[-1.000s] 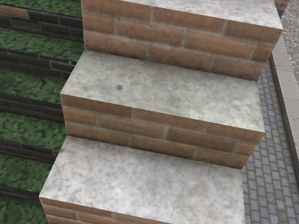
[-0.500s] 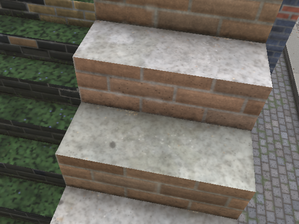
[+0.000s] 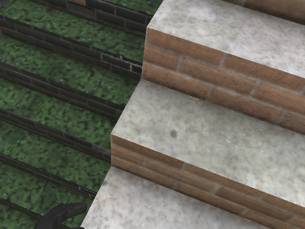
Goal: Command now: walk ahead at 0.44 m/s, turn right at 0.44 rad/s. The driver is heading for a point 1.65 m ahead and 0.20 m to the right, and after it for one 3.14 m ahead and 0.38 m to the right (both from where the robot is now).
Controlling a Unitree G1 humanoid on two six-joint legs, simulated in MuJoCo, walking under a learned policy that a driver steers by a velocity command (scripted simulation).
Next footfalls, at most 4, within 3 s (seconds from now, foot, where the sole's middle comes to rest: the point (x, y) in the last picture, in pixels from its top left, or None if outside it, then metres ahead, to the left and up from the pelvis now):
0.12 left None -0.05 0.15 -0.67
0.56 right None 0.03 0.09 -0.66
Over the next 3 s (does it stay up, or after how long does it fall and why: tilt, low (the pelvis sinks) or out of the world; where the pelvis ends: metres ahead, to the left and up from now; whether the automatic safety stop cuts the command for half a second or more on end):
falls after 1.22 s (tilt)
